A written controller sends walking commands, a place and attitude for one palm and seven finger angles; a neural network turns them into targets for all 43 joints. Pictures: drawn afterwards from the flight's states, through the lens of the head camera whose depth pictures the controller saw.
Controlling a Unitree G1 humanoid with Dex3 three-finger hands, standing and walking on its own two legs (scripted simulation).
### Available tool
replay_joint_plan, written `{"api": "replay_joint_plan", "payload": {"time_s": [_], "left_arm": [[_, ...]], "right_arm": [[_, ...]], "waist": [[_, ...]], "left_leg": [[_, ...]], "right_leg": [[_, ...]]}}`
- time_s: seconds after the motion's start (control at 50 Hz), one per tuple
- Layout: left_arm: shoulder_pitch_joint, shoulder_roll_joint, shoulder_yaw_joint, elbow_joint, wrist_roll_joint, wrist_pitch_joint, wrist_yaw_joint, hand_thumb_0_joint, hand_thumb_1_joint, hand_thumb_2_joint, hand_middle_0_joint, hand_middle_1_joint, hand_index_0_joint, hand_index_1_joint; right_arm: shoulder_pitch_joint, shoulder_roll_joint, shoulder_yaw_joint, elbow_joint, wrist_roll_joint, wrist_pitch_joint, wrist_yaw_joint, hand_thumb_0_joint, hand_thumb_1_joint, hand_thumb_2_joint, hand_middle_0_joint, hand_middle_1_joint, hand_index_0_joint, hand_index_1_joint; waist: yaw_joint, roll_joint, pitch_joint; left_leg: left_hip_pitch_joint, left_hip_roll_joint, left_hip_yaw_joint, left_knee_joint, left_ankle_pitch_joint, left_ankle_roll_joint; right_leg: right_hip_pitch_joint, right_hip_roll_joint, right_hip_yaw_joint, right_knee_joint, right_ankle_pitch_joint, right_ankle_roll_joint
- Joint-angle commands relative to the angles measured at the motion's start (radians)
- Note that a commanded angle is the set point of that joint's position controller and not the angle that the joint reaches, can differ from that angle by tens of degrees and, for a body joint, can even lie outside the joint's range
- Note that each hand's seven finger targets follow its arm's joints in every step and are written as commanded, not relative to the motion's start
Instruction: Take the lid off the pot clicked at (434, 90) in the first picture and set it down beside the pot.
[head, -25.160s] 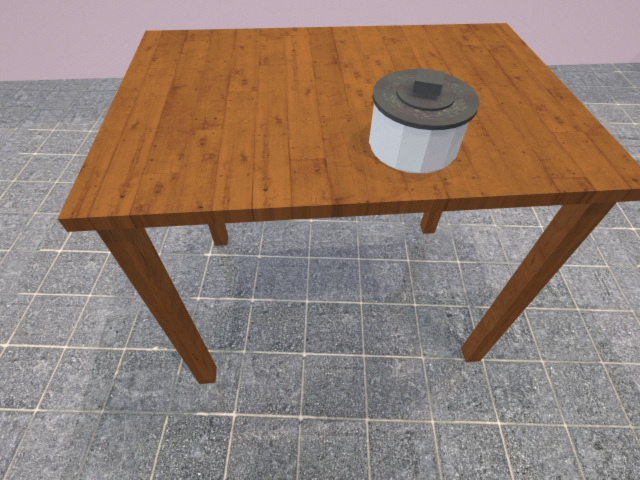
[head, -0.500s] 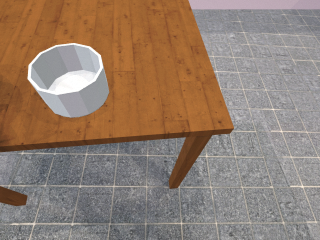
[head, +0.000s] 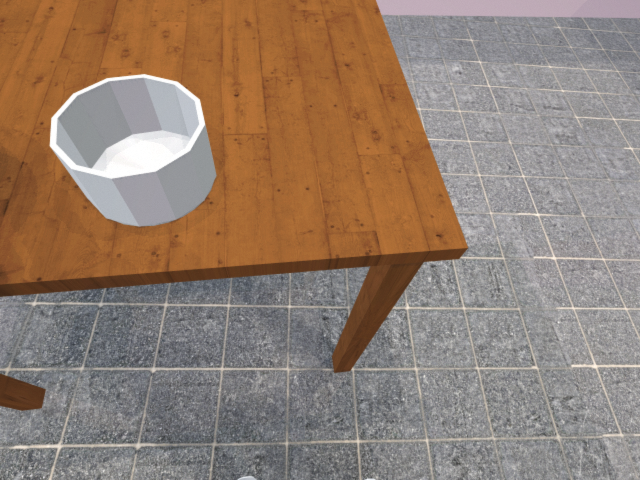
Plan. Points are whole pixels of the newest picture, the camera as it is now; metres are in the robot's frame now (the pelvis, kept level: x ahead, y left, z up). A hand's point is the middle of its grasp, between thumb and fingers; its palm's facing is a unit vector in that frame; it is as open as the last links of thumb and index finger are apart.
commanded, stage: lower the lid onto the table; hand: left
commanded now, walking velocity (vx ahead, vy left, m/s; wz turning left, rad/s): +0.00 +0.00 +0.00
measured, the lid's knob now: out of the picture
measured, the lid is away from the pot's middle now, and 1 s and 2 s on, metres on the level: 0.23 0.22 0.23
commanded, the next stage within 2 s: open the fingers wide in 0.96 s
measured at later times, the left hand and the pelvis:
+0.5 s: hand out of the picture +0.46 +0.40 +0.15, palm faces -0.40 -0.30 -0.87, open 7.9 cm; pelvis +0.00 +0.01 -0.01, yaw +0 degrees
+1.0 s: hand out of the picture +0.46 +0.39 +0.12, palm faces -0.42 -0.29 -0.86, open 7.9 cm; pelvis -0.01 +0.00 -0.01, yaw -1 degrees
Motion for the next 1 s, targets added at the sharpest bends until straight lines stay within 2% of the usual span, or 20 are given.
{"api": "replay_joint_plan", "payload": {"time_s": [0.0, 0.02, 0.04, 0.1, 0.16, 0.22, 0.24, 0.3, 0.34, 0.42, 0.46, 0.52, 0.54, 0.58, 0.7, 0.72, 0.8, 0.82, 0.94, 0.98], "left_arm": [[-0.465, 0.260, 0.014, -0.230, 0.010, -0.005, 0.052, 0.000, 0.651, 0.961, -0.890, -1.100, -0.789, -1.075], [-0.436, 0.230, -0.002, -0.257, -0.007, -0.017, 0.047, 0.000, 0.651, 0.961, -0.890, -1.100, -0.789, -1.075], [-0.489, 0.287, 0.042, -0.282, 0.008, -0.013, 0.054, 0.000, 0.651, 0.961, -0.890, -1.100, -0.789, -1.075], [-0.411, 0.268, 0.027, -0.179, 0.010, -0.015, 0.053, 0.000, 0.651, 0.961, -0.890, -1.100, -0.789, -1.075], [-0.473, 0.265, 0.025, -0.260, 0.004, -0.021, 0.055, 0.000, 0.651, 0.961, -0.890, -1.100, -0.789, -1.075], [-0.436, 0.235, 0.016, -0.262, -0.008, -0.032, 0.053, 0.000, 0.651, 0.961, -0.890, -1.100, -0.789, -1.075], [-0.448, 0.289, 0.056, -0.245, 0.008, -0.027, 0.059, 0.000, 0.651, 0.961, -0.890, -1.100, -0.789, -1.075], [-0.426, 0.256, 0.026, -0.210, 0.000, -0.024, 0.057, 0.000, 0.651, 0.961, -0.890, -1.100, -0.789, -1.075], [-0.442, 0.290, 0.053, -0.248, 0.007, -0.031, 0.063, 0.000, 0.651, 0.961, -0.890, -1.100, -0.789, -1.075], [-0.424, 0.236, 0.020, -0.253, -0.008, -0.042, 0.061, 0.000, 0.651, 0.961, -0.890, -1.100, -0.789, -1.075], [-0.424, 0.275, 0.046, -0.215, 0.007, -0.038, 0.066, 0.000, 0.651, 0.961, -0.890, -1.100, -0.789, -1.075], [-0.428, 0.219, 0.010, -0.256, -0.011, -0.045, 0.063, 0.000, 0.651, 0.961, -0.890, -1.100, -0.789, -1.075], [-0.454, 0.283, 0.061, -0.265, 0.006, -0.041, 0.072, 0.000, 0.651, 0.961, -0.890, -1.100, -0.789, -1.075], [-0.432, 0.236, 0.029, -0.214, 0.006, -0.038, 0.070, 0.000, 0.651, 0.961, -0.890, -1.100, -0.789, -1.075], [-0.428, 0.256, 0.048, -0.223, 0.006, -0.041, 0.078, 0.000, 0.651, 0.961, -0.890, -1.100, -0.789, -1.075], [-0.418, 0.246, 0.046, -0.270, -0.008, -0.051, 0.077, 0.000, 0.651, 0.961, -0.890, -1.100, -0.789, -1.075], [-0.385, 0.245, 0.036, -0.188, 0.002, -0.043, 0.081, 0.000, 0.651, 0.961, -0.890, -1.100, -0.789, -1.075], [-0.394, 0.238, 0.031, -0.243, -0.012, -0.054, 0.079, 0.000, 0.651, 0.961, -0.890, -1.100, -0.789, -1.075], [-0.403, 0.294, 0.067, -0.244, 0.002, -0.061, 0.091, 0.000, 0.651, 0.961, -0.890, -1.100, -0.789, -1.075], [-0.354, 0.264, 0.042, -0.188, -0.004, -0.063, 0.085, 0.000, 0.651, 0.961, -0.890, -1.100, -0.789, -1.075]], "right_arm": [[0.146, -0.198, -0.062, -0.035, -0.001, -0.005, -0.015, 0.000, -0.900, -0.900, 0.200, 0.300, 0.200, 0.300], [0.142, -0.191, -0.057, -0.040, 0.003, -0.011, -0.018, 0.000, -0.900, -0.900, 0.200, 0.300, 0.200, 0.300], [0.158, -0.201, -0.068, -0.027, -0.006, -0.005, -0.015, 0.000, -0.900, -0.900, 0.200, 0.300, 0.200, 0.300], [0.163, -0.198, -0.062, -0.029, -0.001, -0.009, -0.020, 0.000, -0.900, -0.900, 0.200, 0.300, 0.200, 0.300], [0.163, -0.200, -0.067, -0.026, -0.003, -0.004, -0.020, 0.000, -0.900, -0.900, 0.200, 0.300, 0.200, 0.300], [0.171, -0.190, -0.063, -0.028, -0.002, -0.012, -0.022, 0.000, -0.900, -0.900, 0.200, 0.300, 0.200, 0.300], [0.178, -0.199, -0.069, -0.020, -0.010, -0.007, -0.019, 0.000, -0.900, -0.900, 0.200, 0.300, 0.200, 0.300], [0.176, -0.199, -0.065, -0.024, -0.006, -0.002, -0.019, 0.000, -0.900, -0.900, 0.200, 0.300, 0.200, 0.300], [0.179, -0.201, -0.065, -0.024, -0.010, 0.001, -0.019, 0.000, -0.900, -0.900, 0.200, 0.300, 0.200, 0.300], [0.174, -0.190, -0.061, -0.031, -0.005, -0.003, -0.023, 0.000, -0.900, -0.900, 0.200, 0.300, 0.200, 0.300], [0.188, -0.197, -0.064, -0.023, -0.010, -0.001, -0.023, 0.000, -0.900, -0.900, 0.200, 0.300, 0.200, 0.300], [0.181, -0.189, -0.062, -0.028, -0.005, -0.003, -0.024, 0.000, -0.900, -0.900, 0.200, 0.300, 0.200, 0.300], [0.196, -0.199, -0.070, -0.019, -0.017, 0.003, -0.020, 0.000, -0.900, -0.900, 0.200, 0.300, 0.200, 0.300], [0.195, -0.194, -0.069, -0.026, -0.011, 0.001, -0.021, 0.000, -0.900, -0.900, 0.200, 0.300, 0.200, 0.300], [0.196, -0.194, -0.067, -0.024, -0.017, 0.007, -0.021, 0.000, -0.900, -0.900, 0.200, 0.300, 0.200, 0.300], [0.185, -0.189, -0.063, -0.031, -0.012, 0.005, -0.025, 0.000, -0.900, -0.900, 0.200, 0.300, 0.200, 0.300], [0.188, -0.196, -0.062, -0.032, -0.013, 0.009, -0.024, 0.000, -0.900, -0.900, 0.200, 0.300, 0.200, 0.300], [0.176, -0.191, -0.056, -0.035, -0.011, 0.006, -0.029, 0.000, -0.900, -0.900, 0.200, 0.300, 0.200, 0.300], [0.195, -0.195, -0.061, -0.029, -0.014, 0.006, -0.033, 0.000, -0.900, -0.900, 0.200, 0.300, 0.200, 0.300], [0.189, -0.195, -0.055, -0.034, -0.009, 0.005, -0.037, 0.000, -0.900, -0.900, 0.200, 0.300, 0.200, 0.300]], "waist": [[0.011, 0.223, -0.408], [0.025, 0.246, -0.430], [0.017, 0.244, -0.478], [0.005, 0.172, -0.400], [0.006, 0.260, -0.449], [0.019, 0.272, -0.473], [0.010, 0.249, -0.477], [0.003, 0.221, -0.420], [0.012, 0.263, -0.467], [0.015, 0.285, -0.465], [-0.001, 0.238, -0.453], [0.008, 0.298, -0.471], [0.006, 0.295, -0.503], [-0.009, 0.263, -0.452], [-0.005, 0.257, -0.457], [0.011, 0.277, -0.495], [-0.010, 0.205, -0.420], [0.005, 0.242, -0.451], [-0.003, 0.277, -0.494], [-0.013, 0.212, -0.427]], "left_leg": [[0.429, -0.008, -0.042, -0.010, 0.511, 0.001], [0.463, -0.002, -0.045, -0.006, 0.597, -0.007], [0.499, 0.008, -0.059, 0.005, 0.614, -0.010], [0.410, -0.006, -0.042, 0.010, 0.525, 0.003], [0.468, 0.004, -0.051, 0.020, 0.590, -0.006], [0.510, 0.010, -0.065, 0.033, 0.696, -0.021], [0.499, 0.012, -0.064, 0.044, 0.666, -0.014], [0.428, 0.005, -0.056, 0.032, 0.559, -0.007], [0.466, 0.009, -0.064, 0.046, 0.624, -0.017], [0.475, 0.009, -0.065, 0.053, 0.663, -0.021], [0.442, 0.010, -0.065, 0.062, 0.604, -0.012], [0.479, 0.014, -0.070, 0.061, 0.673, -0.026], [0.499, 0.020, -0.081, 0.075, 0.675, -0.027], [0.457, 0.014, -0.081, 0.071, 0.610, -0.021], [0.428, 0.011, -0.075, 0.078, 0.577, -0.015], [0.462, 0.013, -0.078, 0.083, 0.670, -0.025], [0.362, 0.006, -0.066, 0.073, 0.469, -0.005], [0.385, 0.007, -0.064, 0.071, 0.525, -0.010], [0.399, 0.008, -0.064, 0.096, 0.530, -0.009], [0.332, 0.003, -0.055, 0.089, 0.455, -0.002]], "right_leg": [[-0.010, 0.060, -0.043, -0.029, 0.248, -0.028], [-0.013, 0.063, -0.053, -0.016, 0.267, -0.032], [-0.021, 0.064, -0.046, -0.018, 0.267, -0.024], [-0.023, 0.066, -0.048, -0.015, 0.255, -0.022], [-0.052, 0.064, -0.047, -0.008, 0.261, -0.026], [-0.071, 0.074, -0.061, 0.008, 0.263, -0.030], [-0.073, 0.073, -0.051, 0.004, 0.262, -0.021], [-0.072, 0.070, -0.054, 0.003, 0.240, -0.024], [-0.084, 0.072, -0.053, 0.017, 0.242, -0.024], [-0.104, 0.077, -0.062, 0.027, 0.239, -0.030], [-0.106, 0.076, -0.055, 0.025, 0.235, -0.023], [-0.124, 0.078, -0.066, 0.037, 0.235, -0.030], [-0.134, 0.078, -0.059, 0.035, 0.229, -0.024], [-0.157, 0.078, -0.062, 0.030, 0.200, -0.024], [-0.140, 0.079, -0.061, 0.041, 0.209, -0.027], [-0.132, 0.081, -0.068, 0.057, 0.232, -0.030], [-0.135, 0.077, -0.059, 0.045, 0.182, -0.026], [-0.124, 0.077, -0.063, 0.057, 0.196, -0.031], [-0.137, 0.076, -0.051, 0.068, 0.207, -0.024], [-0.135, 0.077, -0.053, 0.065, 0.196, -0.025]]}}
